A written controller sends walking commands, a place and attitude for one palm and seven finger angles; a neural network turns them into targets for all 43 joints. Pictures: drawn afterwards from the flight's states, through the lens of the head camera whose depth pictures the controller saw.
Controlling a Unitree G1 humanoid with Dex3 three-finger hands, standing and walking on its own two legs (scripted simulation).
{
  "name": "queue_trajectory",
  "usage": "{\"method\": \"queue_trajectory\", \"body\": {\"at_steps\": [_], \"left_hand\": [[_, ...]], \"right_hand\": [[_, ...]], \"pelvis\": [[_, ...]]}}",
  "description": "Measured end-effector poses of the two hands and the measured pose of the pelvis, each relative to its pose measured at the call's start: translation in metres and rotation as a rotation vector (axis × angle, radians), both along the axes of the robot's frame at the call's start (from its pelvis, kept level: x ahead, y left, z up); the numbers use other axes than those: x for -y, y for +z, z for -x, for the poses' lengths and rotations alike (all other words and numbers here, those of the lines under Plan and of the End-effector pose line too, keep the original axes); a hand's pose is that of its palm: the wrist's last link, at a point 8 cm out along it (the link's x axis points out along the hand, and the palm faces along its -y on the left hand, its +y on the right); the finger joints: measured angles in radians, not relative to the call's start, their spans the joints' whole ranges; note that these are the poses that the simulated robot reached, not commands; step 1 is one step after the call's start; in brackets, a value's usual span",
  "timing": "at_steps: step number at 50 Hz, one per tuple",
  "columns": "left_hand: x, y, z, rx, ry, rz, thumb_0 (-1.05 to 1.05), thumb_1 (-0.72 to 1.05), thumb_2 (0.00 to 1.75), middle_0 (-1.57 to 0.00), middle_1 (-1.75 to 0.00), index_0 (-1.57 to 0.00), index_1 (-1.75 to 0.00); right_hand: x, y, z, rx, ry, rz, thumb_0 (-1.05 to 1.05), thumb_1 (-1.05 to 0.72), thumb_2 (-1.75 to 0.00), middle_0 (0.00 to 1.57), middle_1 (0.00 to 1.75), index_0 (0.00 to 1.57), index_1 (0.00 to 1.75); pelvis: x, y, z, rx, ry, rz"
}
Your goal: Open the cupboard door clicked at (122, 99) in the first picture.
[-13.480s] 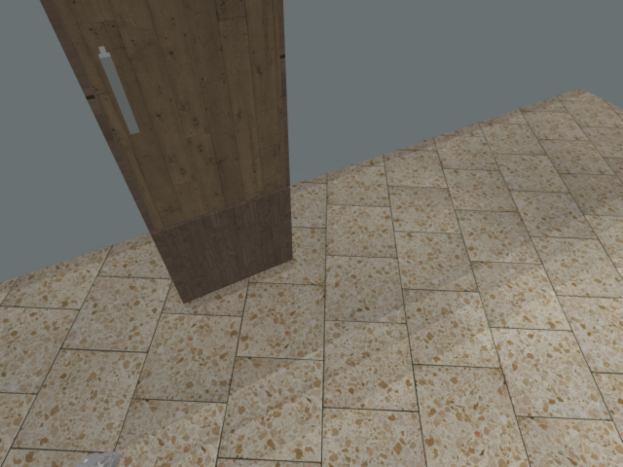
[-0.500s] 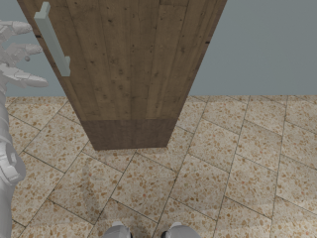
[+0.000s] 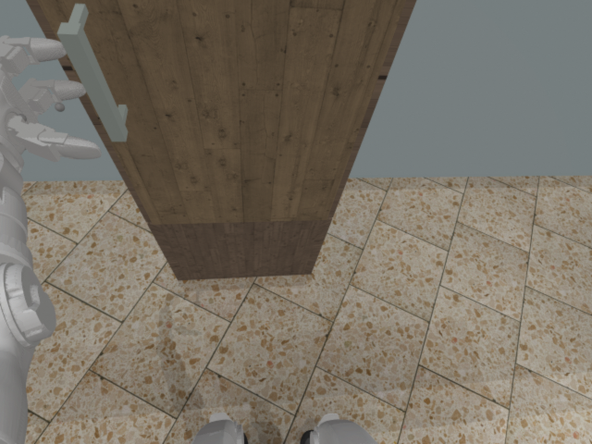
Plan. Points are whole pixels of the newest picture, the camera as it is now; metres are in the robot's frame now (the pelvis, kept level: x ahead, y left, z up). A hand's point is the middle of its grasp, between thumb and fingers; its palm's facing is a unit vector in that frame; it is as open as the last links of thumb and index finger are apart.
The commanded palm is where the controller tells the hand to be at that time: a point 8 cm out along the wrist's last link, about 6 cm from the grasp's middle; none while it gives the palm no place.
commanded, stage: slide the fingers in behind the handle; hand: left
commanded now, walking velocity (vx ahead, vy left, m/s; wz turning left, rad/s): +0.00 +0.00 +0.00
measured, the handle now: (101, 80) +0.55 +0.21 +0.12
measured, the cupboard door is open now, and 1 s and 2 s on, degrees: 0 0 0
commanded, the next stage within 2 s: close the thumb around the handle in 1.26 s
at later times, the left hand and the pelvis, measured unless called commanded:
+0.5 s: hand (94, 111) +0.50 +0.21 +0.12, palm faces +0.01 -1.00 -0.01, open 13.9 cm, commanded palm +0.48 +0.25 +0.12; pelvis +0.00 +0.00 +0.00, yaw +0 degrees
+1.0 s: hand (121, 111) +0.51 +0.18 +0.12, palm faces +0.03 -1.00 +0.00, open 13.9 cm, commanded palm +0.49 +0.23 +0.12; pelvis +0.00 -0.01 +0.00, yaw +0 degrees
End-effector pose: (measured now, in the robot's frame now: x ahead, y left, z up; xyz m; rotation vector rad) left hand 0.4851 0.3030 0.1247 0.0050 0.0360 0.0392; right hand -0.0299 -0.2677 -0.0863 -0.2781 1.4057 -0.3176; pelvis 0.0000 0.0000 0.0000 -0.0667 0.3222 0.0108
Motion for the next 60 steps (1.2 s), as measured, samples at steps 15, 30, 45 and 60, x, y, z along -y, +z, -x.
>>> {"method": "queue_trajectory", "body": {"at_steps": [15,30,45,60], "left_hand": [[0.031,-0.004,0.0,0.009,-0.036,0.02,-0.01,-0.5,0.3,-0.3,-1.2,-0.29,-1.2],[0.047,-0.004,0.002,0.004,-0.037,0.009,-0.01,-0.5,0.3,-0.3,-1.2,-0.31,-1.2],[0.065,-0.006,0.0,0.006,-0.027,0.003,-0.01,-0.5,0.3,-0.3,-1.2,-0.31,-1.21],[0.067,-0.005,0.0,0.004,-0.017,-0.003,-0.01,-0.5,0.3,-0.3,-1.2,-0.31,-1.22]], "right_hand": [[0.0,-0.004,-0.034,0.108,0.031,-0.02,0.01,-0.91,-0.9,0.2,0.3,0.21,0.3],[-0.002,-0.009,-0.028,0.099,0.023,-0.046,0.01,-0.91,-0.9,0.2,0.3,0.21,0.3],[0.002,-0.009,-0.012,0.071,0.013,-0.048,0.01,-0.91,-0.9,0.2,0.3,0.21,0.3],[0.002,-0.01,-0.017,0.096,0.013,-0.053,0.01,-0.91,-0.9,0.2,0.3,0.21,0.3]], "pelvis": [[0.002,0.001,-0.002,0.018,-0.003,-0.007],[0.004,0.001,-0.001,0.028,-0.003,-0.013],[0.006,0.001,0.002,0.027,0.0,-0.015],[0.008,0.001,0.003,0.032,-0.004,-0.018]]}}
